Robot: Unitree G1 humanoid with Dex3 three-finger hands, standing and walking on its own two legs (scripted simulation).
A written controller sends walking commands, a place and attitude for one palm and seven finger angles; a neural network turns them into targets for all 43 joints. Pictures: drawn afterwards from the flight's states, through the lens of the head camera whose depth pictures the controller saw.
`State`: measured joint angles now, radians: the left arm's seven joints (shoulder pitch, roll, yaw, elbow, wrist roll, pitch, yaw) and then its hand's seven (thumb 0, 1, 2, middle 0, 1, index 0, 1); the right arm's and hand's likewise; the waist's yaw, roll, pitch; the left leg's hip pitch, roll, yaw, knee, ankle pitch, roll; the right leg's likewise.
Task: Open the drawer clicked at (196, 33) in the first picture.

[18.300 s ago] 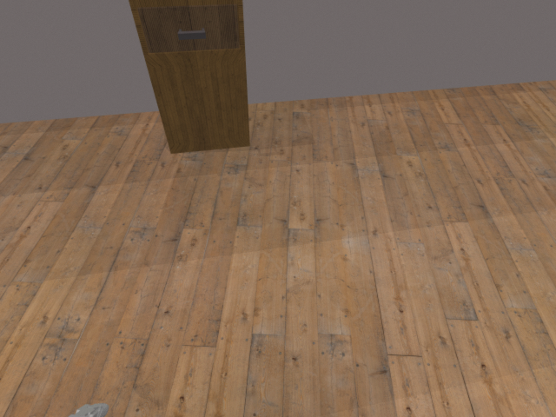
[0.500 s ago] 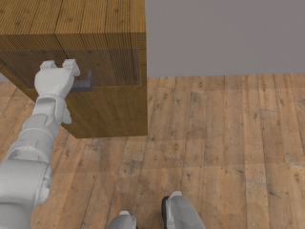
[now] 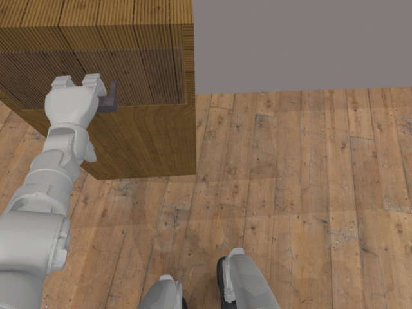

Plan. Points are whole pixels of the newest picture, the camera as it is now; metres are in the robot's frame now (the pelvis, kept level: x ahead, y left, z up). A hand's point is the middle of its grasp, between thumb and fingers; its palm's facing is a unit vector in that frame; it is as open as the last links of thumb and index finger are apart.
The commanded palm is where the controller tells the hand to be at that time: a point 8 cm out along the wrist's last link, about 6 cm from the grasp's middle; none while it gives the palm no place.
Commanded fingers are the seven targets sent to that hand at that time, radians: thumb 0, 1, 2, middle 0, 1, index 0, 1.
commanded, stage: lower the fingers behind the handle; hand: left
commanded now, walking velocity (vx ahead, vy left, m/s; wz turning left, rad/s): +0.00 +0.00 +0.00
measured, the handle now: (89, 95) +0.56 +0.21 -0.02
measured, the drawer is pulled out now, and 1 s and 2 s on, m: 0.00 0.00 0.02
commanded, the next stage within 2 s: close the thumb around the handle in 0.64 s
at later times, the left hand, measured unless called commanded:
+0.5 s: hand (89, 123) +0.50 +0.21 -0.04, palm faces -0.05 -0.01 -1.00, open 13.8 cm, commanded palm +0.48 +0.22 +0.01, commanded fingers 0.00 -0.50 0.30 -0.30 -1.20 -0.30 -1.20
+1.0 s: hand (89, 123) +0.50 +0.21 -0.03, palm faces -0.05 -0.02 -1.00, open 11.9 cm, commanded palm +0.48 +0.22 +0.01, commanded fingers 0.00 0.28 0.64 -0.36 -1.28 -0.36 -1.28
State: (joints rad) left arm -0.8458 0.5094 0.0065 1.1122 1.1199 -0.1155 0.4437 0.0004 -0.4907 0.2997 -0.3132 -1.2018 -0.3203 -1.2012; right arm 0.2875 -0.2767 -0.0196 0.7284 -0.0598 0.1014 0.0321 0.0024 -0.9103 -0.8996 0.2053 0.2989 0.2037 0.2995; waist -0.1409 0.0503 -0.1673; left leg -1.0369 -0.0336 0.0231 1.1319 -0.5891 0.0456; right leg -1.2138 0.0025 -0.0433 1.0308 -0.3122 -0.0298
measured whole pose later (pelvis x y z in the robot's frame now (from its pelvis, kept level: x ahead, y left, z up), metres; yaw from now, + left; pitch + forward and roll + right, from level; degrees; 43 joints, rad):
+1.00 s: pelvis -0.01 +0.00 -0.02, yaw +0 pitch +30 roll -1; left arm -0.87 0.54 0.02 1.10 1.12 -0.12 0.43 0.00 -0.19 0.43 -0.33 -1.22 -0.34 -1.23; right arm 0.28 -0.29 -0.01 0.72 -0.05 0.08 0.03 0.00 -0.91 -0.90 0.21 0.30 0.20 0.30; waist -0.16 0.05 -0.17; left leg -1.14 -0.03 0.02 1.22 -0.61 0.04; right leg -1.31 0.00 -0.05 1.10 -0.32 -0.03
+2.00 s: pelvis +0.02 +0.00 +0.00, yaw -1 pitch +29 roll +0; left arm -0.65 0.44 0.02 0.93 1.11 -0.12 0.48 0.01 0.69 0.77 -0.28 -1.35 -0.35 -1.33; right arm 0.26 -0.27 -0.03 0.72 -0.05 0.13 0.04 0.00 -0.91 -0.90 0.20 0.30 0.20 0.30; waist -0.09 0.05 -0.18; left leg -1.01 -0.03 0.05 1.13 -0.62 0.05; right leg -1.20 0.02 -0.02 1.05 -0.34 -0.02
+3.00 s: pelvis +0.04 +0.00 +0.02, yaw -2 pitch +22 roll +0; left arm -0.01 0.31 -0.05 0.43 1.14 -0.04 0.58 0.02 0.68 0.78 -0.27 -1.33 -0.37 -1.32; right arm 0.16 -0.24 -0.04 0.63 -0.04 0.12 0.03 0.01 -0.91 -0.90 0.20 0.30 0.20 0.30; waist -0.01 0.04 -0.18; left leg -0.77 -0.03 0.03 1.03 -0.63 0.04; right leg -0.99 0.03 -0.01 1.00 -0.38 -0.03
